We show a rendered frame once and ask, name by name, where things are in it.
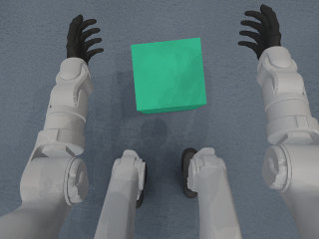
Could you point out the carton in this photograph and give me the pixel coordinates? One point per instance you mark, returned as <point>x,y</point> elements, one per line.
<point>168,76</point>

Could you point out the left robot shin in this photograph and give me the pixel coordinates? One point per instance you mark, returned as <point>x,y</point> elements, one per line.
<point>127,152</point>

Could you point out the robot right forearm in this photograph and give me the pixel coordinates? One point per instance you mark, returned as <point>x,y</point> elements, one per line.
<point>286,105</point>

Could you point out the left robot upper arm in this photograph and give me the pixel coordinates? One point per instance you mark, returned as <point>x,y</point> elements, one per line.
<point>50,187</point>

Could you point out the right robot upper arm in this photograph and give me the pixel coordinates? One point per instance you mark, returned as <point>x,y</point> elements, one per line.
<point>292,169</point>

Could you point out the left robot hand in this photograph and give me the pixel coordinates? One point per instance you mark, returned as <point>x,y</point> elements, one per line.
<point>76,45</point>

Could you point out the robot left forearm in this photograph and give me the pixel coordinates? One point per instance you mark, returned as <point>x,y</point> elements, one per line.
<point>63,132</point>

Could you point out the right robot hand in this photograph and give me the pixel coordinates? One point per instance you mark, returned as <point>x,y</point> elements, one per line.
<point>269,35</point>

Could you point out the right robot thigh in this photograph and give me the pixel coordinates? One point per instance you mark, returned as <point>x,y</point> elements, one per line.
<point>217,213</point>

